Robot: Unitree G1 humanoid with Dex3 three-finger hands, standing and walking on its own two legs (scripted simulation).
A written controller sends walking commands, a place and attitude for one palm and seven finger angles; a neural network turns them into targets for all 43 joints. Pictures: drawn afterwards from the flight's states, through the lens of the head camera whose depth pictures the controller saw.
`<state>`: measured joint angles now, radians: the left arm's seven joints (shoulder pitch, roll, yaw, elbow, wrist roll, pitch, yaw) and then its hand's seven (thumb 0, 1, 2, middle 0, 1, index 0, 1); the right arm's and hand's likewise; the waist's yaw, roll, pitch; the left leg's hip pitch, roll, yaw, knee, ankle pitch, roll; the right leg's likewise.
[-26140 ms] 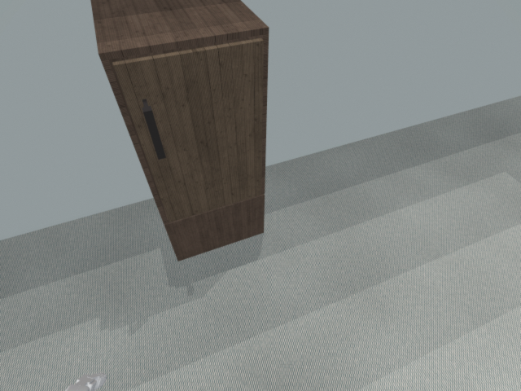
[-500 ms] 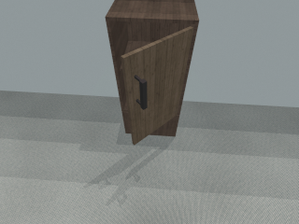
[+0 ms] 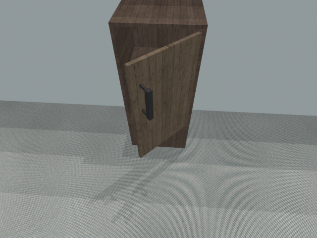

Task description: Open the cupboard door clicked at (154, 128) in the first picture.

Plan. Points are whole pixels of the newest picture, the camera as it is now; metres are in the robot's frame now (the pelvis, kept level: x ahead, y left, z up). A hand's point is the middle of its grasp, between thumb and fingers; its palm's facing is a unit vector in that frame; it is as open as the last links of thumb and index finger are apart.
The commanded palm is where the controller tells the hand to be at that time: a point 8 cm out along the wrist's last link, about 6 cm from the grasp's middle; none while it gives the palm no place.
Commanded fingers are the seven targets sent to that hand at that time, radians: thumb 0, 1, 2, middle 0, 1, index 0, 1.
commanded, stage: walk to a spot facing it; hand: left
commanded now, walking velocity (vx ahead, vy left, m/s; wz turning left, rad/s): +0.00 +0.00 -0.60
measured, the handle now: (146, 102) +0.60 +0.08 -0.05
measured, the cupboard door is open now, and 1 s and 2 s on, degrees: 44 44 44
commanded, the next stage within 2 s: none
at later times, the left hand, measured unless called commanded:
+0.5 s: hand out of the picture +0.07 +0.16 -0.17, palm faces -0.12 -0.95 -0.30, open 7.4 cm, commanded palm none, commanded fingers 0.00 0.90 0.90 -0.20 -0.30 -0.20 -0.30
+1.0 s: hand out of the picture +0.12 +0.16 -0.18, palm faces -0.39 -0.89 -0.26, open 7.4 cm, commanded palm none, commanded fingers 0.00 0.90 0.90 -0.20 -0.30 -0.20 -0.30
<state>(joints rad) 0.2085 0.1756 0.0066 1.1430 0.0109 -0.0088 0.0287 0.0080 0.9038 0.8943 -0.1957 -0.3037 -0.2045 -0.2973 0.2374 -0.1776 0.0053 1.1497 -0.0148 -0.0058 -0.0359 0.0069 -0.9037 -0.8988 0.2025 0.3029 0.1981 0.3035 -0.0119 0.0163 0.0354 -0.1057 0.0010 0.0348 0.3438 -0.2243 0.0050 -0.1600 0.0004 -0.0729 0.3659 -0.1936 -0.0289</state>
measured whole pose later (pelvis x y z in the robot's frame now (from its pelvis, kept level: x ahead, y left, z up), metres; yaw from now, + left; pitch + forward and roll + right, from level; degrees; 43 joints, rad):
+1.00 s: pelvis +0.00 -0.02 -0.01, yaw -29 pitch +3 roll +1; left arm 0.28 0.23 0.08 0.93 0.03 0.05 0.01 0.01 0.90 0.89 -0.20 -0.30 -0.21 -0.30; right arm 0.05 -0.21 -0.05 0.88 0.01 0.03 -0.04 0.01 -0.90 -0.90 0.20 0.30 0.20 0.30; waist 0.06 -0.04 0.07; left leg -0.32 -0.02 -0.07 0.59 -0.34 -0.04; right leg -0.30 0.17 0.30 0.45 -0.17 -0.04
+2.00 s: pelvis +0.05 -0.12 -0.01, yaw -69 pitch +3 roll -1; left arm 0.13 0.25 0.07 0.88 0.03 0.04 -0.07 0.01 0.91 0.90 -0.19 -0.30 -0.20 -0.30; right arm 0.41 -0.22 -0.03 0.96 -0.04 -0.04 -0.01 0.01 -0.90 -0.90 0.21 0.30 0.20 0.30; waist -0.05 0.01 0.05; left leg -0.11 0.18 0.23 0.48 -0.38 -0.08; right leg -0.42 -0.04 -0.12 0.65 -0.34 -0.01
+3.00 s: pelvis +0.08 -0.54 +0.00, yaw -92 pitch +2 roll +0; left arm 0.26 0.20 0.06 1.01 0.02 -0.05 0.00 0.00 0.93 0.89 -0.20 -0.30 -0.21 -0.30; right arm 0.24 -0.17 -0.05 1.02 -0.02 -0.02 0.01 0.01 -0.91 -0.90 0.20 0.30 0.20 0.30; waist -0.03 -0.03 0.03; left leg -0.53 0.14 0.09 0.92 -0.27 -0.06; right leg -0.16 0.03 -0.09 0.38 -0.24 -0.06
